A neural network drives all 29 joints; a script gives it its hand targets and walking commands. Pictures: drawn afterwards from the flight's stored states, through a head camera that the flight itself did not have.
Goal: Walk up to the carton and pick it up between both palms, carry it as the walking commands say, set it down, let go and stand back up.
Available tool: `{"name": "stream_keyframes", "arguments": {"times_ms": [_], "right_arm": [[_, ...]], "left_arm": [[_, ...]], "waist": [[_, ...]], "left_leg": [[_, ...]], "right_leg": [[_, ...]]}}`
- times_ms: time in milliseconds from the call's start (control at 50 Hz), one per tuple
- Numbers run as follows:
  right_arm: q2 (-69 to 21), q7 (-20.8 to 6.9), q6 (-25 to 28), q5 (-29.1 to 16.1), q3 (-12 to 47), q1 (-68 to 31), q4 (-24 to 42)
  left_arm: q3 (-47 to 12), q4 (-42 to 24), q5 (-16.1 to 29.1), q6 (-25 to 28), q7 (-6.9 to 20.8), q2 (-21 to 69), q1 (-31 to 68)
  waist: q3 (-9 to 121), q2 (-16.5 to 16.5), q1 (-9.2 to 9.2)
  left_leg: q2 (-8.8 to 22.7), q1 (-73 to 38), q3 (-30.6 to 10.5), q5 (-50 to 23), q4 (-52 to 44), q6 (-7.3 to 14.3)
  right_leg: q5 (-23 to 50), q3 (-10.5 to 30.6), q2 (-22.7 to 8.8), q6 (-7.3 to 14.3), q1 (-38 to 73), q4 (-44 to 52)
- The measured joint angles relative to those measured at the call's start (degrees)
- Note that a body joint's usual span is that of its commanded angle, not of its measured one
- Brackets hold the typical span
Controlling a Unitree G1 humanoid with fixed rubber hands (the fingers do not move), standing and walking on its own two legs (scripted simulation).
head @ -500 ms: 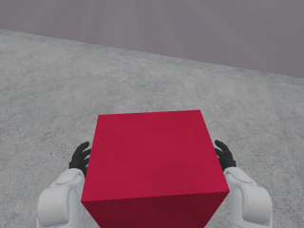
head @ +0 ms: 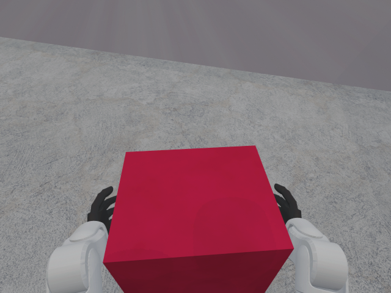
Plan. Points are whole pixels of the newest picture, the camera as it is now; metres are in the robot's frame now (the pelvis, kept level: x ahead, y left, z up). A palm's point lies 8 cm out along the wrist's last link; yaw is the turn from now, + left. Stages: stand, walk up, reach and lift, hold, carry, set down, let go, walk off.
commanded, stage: carry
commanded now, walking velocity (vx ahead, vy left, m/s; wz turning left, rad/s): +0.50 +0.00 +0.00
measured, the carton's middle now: (195, 233) +0.26 +0.00 +0.00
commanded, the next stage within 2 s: none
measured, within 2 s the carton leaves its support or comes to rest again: neither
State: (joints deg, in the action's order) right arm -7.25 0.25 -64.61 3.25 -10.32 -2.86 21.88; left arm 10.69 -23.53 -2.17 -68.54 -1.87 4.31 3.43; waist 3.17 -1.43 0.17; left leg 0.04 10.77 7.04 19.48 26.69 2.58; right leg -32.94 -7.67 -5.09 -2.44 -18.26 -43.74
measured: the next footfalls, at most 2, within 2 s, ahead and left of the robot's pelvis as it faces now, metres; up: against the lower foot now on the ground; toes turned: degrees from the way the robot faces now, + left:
right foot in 0.06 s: +0.07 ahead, -0.12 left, +0.00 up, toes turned -11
left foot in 0.32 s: +0.20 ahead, +0.11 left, +0.00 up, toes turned +8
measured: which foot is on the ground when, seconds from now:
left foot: down 0.00-0.10, up 0.12-0.30, down 0.32-0.76, up 0.78-0.86, down 0.88-1.00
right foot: up 0.00-0.04, down 0.06-0.60, up 0.62-0.70, down 0.72-0.96, up 0.98-1.00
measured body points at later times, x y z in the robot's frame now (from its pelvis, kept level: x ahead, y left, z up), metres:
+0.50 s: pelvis +0.18 +0.00 -0.01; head +0.18 +0.01 +0.44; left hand +0.45 +0.19 +0.07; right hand +0.45 -0.16 +0.07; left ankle +0.16 +0.10 -0.74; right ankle +0.05 -0.12 -0.73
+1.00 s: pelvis +0.29 -0.03 -0.02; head +0.29 -0.04 +0.43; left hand +0.55 +0.15 +0.05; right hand +0.56 -0.20 +0.05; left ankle +0.23 +0.09 -0.74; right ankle +0.16 -0.12 -0.70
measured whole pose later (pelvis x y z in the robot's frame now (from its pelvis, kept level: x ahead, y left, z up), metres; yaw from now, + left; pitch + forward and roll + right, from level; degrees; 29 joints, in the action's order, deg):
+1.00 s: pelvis +0.29 -0.03 -0.02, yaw +0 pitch +2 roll +1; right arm -6.8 0.7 -64.7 3.6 -10.1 -5.2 19.6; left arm 11.5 -21.4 -2.5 -65.8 -1.3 4.8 2.8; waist 4.3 -0.5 1.0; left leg 1.9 15.2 6.5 25.9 39.2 1.4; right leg -31.0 -7.1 -3.4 -0.7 -14.1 -51.3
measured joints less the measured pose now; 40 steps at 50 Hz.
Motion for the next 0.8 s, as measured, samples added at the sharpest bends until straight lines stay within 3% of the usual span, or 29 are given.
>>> {"name": "stream_keyframes", "arguments": {"times_ms": [40,100,200,260,320,340,400,480,560,620,660,720,800], "right_arm": [[0.03,0.11,-0.45,0.30,-0.05,0.31,1.50],[0.14,0.11,-0.83,0.44,-0.84,0.74,3.17],[1.43,-0.07,-0.94,-0.64,-1.73,1.61,1.02],[2.03,-0.12,-1.02,-0.88,-1.47,0.25,0.28],[2.73,-0.22,-1.19,-1.26,-1.66,-1.87,0.43],[2.37,-0.25,-0.95,-1.24,-1.53,-2.27,-0.03],[0.59,-0.12,-0.64,-0.18,-0.70,-2.69,-1.47],[-0.01,0.16,-1.07,0.79,-0.61,-2.15,-0.28],[0.18,0.43,-1.50,0.80,-1.32,-2.38,1.41],[-0.03,0.53,-1.60,0.54,-1.34,-1.49,2.54],[0.01,0.57,-1.58,0.24,-0.70,-0.74,3.92],[0.05,0.63,-1.20,-0.02,-0.60,-0.32,6.44],[1.23,0.51,-1.46,-0.69,-1.56,-0.07,5.77]], "left_arm": [[0.49,0.16,0.44,0.34,0.09,0.70,0.37],[0.46,0.74,0.65,1.63,0.22,1.90,0.41],[-0.87,3.30,-0.95,2.24,0.06,2.77,-0.30],[-1.38,2.89,-1.16,1.88,-0.10,2.00,0.24],[-1.47,2.08,-1.33,1.81,-0.31,1.80,1.70],[-1.35,1.68,-1.29,1.72,-0.33,1.34,1.61],[-0.67,0.95,-0.45,0.65,-0.22,-0.61,0.90],[-0.41,1.83,0.46,-0.79,-0.06,-1.51,3.10],[0.03,2.56,0.63,-0.07,0.09,-0.46,4.44],[0.30,1.60,0.60,0.34,0.18,0.38,3.31],[0.63,-0.36,0.75,0.25,0.26,0.83,2.24],[1.26,-2.28,1.15,0.56,0.41,1.81,2.57],[0.41,-0.28,0.08,2.11,0.50,3.16,2.02]], "waist": [[-0.69,1.13,-0.54],[-0.08,3.01,-0.42],[4.49,3.65,-0.90],[4.19,2.27,-1.22],[2.39,2.52,-1.03],[2.23,1.80,-1.20],[3.09,-0.37,-1.06],[3.21,-0.50,-0.71],[1.60,0.42,-0.05],[-0.56,1.82,0.64],[-1.34,3.08,0.45],[-2.14,3.04,0.77],[-0.91,4.03,1.15]], "left_leg": [[0.76,-1.70,-0.28,0.36,-0.95,-0.56],[2.12,-2.80,-1.17,3.56,2.19,-1.62],[2.43,7.38,-3.94,9.36,21.90,-1.67],[2.68,10.62,-3.15,6.07,14.83,-2.17],[3.15,10.73,-2.60,-7.51,3.45,-1.93],[2.81,9.94,-1.70,-9.87,3.82,-1.66],[1.50,7.90,0.70,-4.38,4.73,-0.99],[1.18,7.94,0.37,-1.20,6.38,-1.01],[1.44,9.73,0.01,-1.47,9.70,-0.95],[2.01,8.99,0.01,-3.02,10.63,0.29],[2.97,7.42,0.55,-1.79,9.83,0.93],[2.67,6.21,0.55,0.46,10.20,-0.49],[2.41,8.91,-2.48,4.58,17.30,-0.91]], "right_leg": [[4.09,-1.59,1.01,0.75,-0.65,7.31],[19.99,-4.30,1.96,3.02,1.98,14.77],[15.88,-6.07,3.43,3.82,6.60,18.97],[15.99,-5.57,2.95,2.95,9.98,22.21],[13.13,-5.73,2.55,1.70,12.73,20.59],[11.41,-4.96,1.70,1.18,12.96,18.65],[9.15,-2.29,-0.81,0.11,10.54,11.06],[8.35,-1.84,-0.74,-0.44,11.46,12.86],[9.25,-2.12,-0.84,-0.43,10.39,10.78],[12.33,-1.94,-0.73,-0.43,8.44,5.53],[8.65,-1.79,0.60,-0.44,7.21,5.97],[12.25,-3.21,1.29,0.94,7.22,12.85],[6.69,-4.91,1.81,3.28,9.46,12.32]]}}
